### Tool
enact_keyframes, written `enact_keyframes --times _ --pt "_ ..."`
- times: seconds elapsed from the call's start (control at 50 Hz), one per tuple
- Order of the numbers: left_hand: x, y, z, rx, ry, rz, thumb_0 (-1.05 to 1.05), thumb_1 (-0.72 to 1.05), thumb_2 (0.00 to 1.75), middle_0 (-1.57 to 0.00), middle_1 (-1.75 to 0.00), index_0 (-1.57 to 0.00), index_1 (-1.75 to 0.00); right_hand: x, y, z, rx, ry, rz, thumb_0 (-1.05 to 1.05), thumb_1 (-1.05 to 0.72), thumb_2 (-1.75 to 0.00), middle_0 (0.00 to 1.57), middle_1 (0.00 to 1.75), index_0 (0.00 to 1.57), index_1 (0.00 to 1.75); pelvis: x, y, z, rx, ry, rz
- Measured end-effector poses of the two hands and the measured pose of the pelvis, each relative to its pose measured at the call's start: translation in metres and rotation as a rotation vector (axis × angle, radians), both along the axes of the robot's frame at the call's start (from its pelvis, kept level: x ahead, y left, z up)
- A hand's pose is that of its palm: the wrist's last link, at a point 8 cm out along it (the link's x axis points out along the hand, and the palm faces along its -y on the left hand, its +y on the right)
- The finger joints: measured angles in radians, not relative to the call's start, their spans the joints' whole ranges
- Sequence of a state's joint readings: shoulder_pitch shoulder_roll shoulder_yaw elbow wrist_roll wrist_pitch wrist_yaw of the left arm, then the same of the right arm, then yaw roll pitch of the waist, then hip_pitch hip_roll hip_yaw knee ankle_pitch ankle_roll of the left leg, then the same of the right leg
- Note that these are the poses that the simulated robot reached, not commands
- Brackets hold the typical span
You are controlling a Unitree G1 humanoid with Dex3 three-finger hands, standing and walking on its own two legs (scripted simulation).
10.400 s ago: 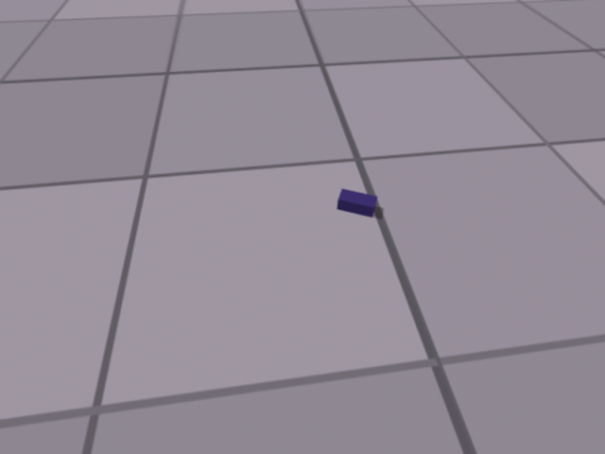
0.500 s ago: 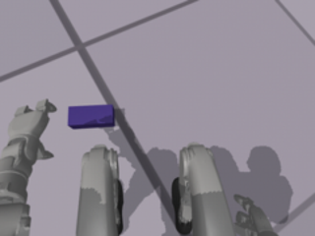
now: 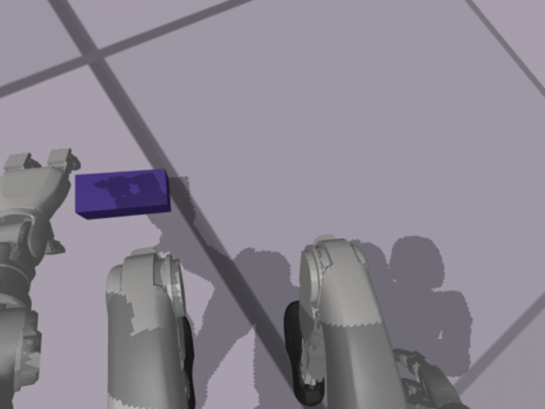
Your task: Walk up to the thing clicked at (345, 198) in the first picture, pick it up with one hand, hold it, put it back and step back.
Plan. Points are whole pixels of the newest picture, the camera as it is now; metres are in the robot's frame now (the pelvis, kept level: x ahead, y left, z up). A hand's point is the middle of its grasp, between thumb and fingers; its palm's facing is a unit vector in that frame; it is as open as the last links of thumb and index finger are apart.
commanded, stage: rise first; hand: left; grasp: from above
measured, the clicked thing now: (125, 194) +0.47 +0.25 -0.32
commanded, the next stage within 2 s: none
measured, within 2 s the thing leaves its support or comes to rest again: neither
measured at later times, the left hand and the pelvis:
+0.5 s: hand (64, 205) +0.41 +0.31 -0.19, palm faces -0.45 -0.07 -0.89, open 14.2 cm; pelvis +0.01 +0.00 -0.02, yaw -1 degrees
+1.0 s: hand (73, 203) +0.42 +0.31 -0.20, palm faces -0.45 -0.07 -0.89, open 14.3 cm; pelvis +0.01 +0.00 -0.03, yaw -1 degrees
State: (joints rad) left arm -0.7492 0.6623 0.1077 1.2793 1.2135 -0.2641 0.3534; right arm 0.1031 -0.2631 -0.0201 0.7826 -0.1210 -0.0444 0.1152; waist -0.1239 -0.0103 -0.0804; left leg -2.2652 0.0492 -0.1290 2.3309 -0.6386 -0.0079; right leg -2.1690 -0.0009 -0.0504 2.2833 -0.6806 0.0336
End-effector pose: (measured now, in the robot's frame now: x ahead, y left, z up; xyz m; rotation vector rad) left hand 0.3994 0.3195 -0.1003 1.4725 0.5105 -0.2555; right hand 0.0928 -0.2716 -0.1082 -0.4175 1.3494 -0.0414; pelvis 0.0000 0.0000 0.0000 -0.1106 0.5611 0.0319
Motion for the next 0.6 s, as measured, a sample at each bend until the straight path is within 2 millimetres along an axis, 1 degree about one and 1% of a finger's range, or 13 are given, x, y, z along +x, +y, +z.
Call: enact_keyframes --times 0.12,0.26,0.6 --pt "0.007 -0.001 -0.008 0.013 -0.002 -0.016 0.0 -0.54 1.03 -0.08 -0.98 -0.07 -0.99 0.002 0.002 -0.009 0.012 0.015 0.004 0.0 -0.91 -0.9 0.2 0.3 0.21 0.3 0.004 -0.001 -0.006 0.003 0.006 -0.004" --pt "0.014 -0.003 -0.016 0.021 -0.012 -0.038 0.0 -0.54 1.01 -0.08 -0.99 -0.08 -0.99 0.003 0.0 -0.017 0.009 0.034 0.01 0.0 -0.91 -0.9 0.2 0.3 0.21 0.3 0.007 -0.002 -0.013 0.004 0.006 -0.009" --pt "0.023 -0.007 -0.033 0.024 -0.024 -0.018 0.0 -0.53 1.0 -0.08 -1.01 -0.08 -1.01 -0.005 -0.008 -0.019 -0.017 0.064 0.006 0.0 -0.91 -0.9 0.2 0.3 0.21 0.3 0.01 -0.003 -0.021 0.004 0.011 -0.015"
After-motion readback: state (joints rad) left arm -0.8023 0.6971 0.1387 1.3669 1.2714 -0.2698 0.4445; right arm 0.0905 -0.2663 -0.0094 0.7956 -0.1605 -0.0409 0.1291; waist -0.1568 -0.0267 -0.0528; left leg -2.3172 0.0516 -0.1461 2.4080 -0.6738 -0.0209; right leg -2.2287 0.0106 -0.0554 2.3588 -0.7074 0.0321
